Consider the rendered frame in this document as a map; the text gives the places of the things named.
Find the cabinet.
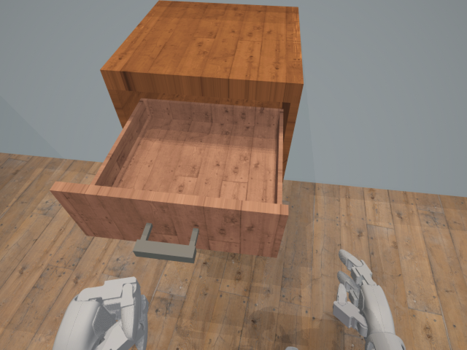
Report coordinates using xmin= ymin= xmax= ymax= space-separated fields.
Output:
xmin=100 ymin=0 xmax=304 ymax=182

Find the left robot hand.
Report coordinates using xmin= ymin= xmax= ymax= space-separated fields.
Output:
xmin=52 ymin=276 xmax=149 ymax=350

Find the drawer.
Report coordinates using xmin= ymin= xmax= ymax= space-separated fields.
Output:
xmin=50 ymin=98 xmax=288 ymax=258

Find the right robot hand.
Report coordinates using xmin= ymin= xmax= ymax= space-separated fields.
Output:
xmin=333 ymin=249 xmax=395 ymax=341

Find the handle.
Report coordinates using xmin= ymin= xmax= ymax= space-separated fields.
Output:
xmin=133 ymin=223 xmax=199 ymax=263

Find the right robot forearm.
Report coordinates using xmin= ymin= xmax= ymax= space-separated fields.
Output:
xmin=365 ymin=332 xmax=406 ymax=350

